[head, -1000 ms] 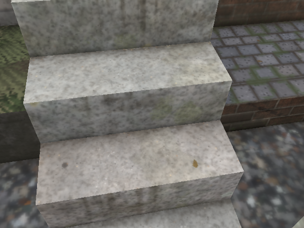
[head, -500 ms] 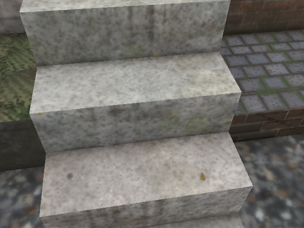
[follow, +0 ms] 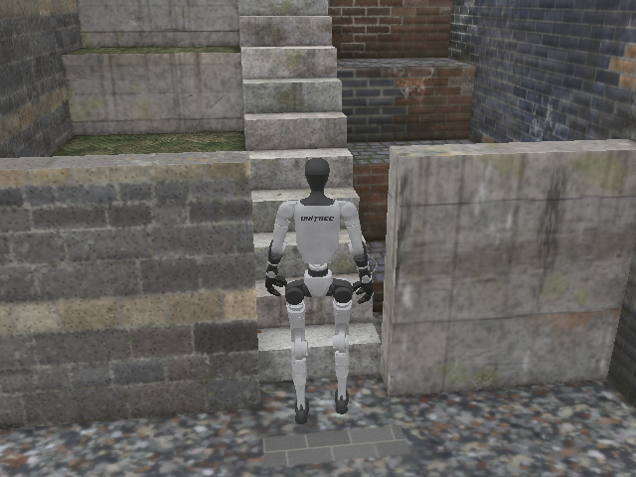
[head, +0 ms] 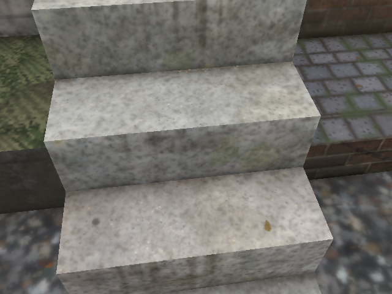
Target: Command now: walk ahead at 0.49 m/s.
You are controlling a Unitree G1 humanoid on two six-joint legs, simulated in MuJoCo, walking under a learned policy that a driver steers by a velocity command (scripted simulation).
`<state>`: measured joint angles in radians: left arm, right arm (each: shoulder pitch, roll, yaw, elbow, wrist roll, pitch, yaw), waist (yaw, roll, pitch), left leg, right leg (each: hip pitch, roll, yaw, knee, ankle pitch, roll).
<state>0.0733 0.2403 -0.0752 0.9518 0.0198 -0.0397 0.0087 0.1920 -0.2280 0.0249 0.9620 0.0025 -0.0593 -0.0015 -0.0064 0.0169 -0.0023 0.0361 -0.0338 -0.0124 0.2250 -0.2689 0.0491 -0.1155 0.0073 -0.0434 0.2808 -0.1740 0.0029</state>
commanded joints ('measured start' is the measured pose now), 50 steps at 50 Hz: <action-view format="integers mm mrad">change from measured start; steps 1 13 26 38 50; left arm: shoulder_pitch -39 -30 -16 -17 -19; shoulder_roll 103 97 93 99 101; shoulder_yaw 14 11 8 10 12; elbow -55 2 19 22 23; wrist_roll -1 -21 -23 -23 -23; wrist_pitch -9 -8 -6 -7 -7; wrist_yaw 5 -14 -11 -10 -10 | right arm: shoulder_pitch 6 17 30 28 23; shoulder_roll -106 -102 -108 -115 -118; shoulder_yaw -13 -14 -16 -17 -18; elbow -41 -29 -23 -20 -17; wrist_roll -1 11 12 11 10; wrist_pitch -10 -13 -13 -12 -11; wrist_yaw -4 3 1 2 1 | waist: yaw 0 -1 1 0 -1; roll -4 19 13 12 14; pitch -64 -25 -29 -33 -38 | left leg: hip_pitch -59 -38 -27 -19 -12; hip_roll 157 171 173 175 175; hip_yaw -55 -90 -93 -92 -91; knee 13 3 14 20 23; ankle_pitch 484 400 459 501 528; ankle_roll -40 -38 -38 -41 -42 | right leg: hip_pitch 107 60 63 71 77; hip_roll -138 -121 -121 -122 -124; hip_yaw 98 81 76 72 69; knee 16 -72 -59 -48 -41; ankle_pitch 357 241 257 279 297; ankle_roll -44 -22 -20 -21 -23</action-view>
